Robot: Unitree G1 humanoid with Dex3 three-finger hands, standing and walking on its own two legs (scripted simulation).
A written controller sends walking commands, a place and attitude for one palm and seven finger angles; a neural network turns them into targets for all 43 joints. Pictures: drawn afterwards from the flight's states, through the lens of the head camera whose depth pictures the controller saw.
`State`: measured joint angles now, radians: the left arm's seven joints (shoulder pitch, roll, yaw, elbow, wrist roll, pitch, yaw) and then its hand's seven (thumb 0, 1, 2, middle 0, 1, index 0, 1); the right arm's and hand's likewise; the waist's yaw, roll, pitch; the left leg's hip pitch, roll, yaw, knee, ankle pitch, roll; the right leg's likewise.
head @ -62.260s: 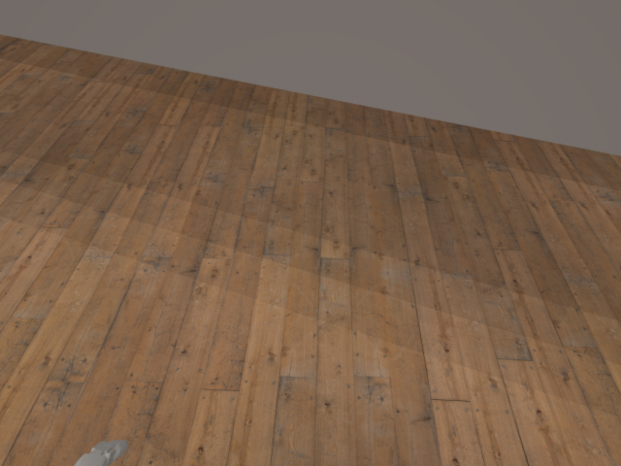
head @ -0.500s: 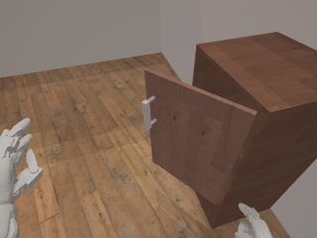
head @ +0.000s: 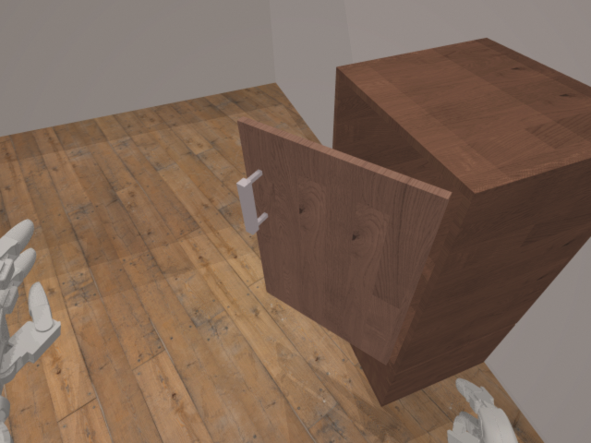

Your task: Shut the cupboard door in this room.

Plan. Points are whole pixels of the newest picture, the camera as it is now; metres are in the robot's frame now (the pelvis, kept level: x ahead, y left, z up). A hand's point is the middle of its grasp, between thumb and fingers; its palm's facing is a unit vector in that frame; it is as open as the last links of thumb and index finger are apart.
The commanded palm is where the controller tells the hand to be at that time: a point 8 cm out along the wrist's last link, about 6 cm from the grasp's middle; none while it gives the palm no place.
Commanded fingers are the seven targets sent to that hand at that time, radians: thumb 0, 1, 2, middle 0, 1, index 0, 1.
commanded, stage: step back with the hand held close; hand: left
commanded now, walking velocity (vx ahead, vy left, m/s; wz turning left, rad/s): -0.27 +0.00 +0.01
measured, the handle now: (254, 202) +0.59 +0.14 -0.04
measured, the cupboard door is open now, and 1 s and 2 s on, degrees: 34 34 34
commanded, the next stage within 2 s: stop stepping back and stand still in 1.24 s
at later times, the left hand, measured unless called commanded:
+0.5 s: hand out of the picture +0.14 +0.29 +0.15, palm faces +0.42 -0.78 -0.46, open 7.4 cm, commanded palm +0.09 +0.32 +0.18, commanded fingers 0.00 0.90 0.90 -0.20 -0.30 -0.20 -0.30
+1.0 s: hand out of the picture +0.05 +0.27 +0.17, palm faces +0.48 -0.76 -0.43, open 7.4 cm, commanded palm -0.02 +0.30 +0.18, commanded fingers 0.00 0.90 0.90 -0.20 -0.30 -0.20 -0.30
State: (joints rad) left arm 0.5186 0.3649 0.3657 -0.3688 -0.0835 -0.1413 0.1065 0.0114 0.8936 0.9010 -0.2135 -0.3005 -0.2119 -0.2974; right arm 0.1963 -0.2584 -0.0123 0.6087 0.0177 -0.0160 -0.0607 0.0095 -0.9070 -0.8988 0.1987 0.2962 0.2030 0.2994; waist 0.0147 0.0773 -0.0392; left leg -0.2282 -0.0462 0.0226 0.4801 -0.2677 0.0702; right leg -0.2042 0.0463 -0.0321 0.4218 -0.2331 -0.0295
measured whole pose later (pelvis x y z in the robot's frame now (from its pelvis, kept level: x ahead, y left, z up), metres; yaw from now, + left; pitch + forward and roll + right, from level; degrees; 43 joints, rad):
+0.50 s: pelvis -0.06 +0.02 -0.01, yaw +0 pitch +1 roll -2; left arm 0.54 0.42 0.42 -0.46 -0.05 -0.17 0.13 0.01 0.89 0.90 -0.22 -0.30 -0.21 -0.30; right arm 0.22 -0.23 -0.01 0.54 0.01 0.01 -0.09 0.01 -0.91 -0.90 0.20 0.30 0.20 0.30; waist 0.00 0.01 -0.04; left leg -0.37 -0.07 0.05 0.59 -0.24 0.11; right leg -0.35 0.03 0.01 0.56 -0.21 0.01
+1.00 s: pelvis -0.14 +0.00 -0.02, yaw +4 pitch +0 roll -1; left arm 0.52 0.44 0.44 -0.52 -0.02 -0.25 0.15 0.01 0.89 0.90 -0.22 -0.30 -0.22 -0.30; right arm 0.23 -0.23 -0.05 0.61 0.00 -0.02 -0.05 0.01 -0.91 -0.90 0.20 0.30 0.20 0.30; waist -0.03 -0.04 -0.03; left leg -0.52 -0.04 0.01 0.77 -0.42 0.02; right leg -0.44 0.05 0.03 0.60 -0.17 -0.01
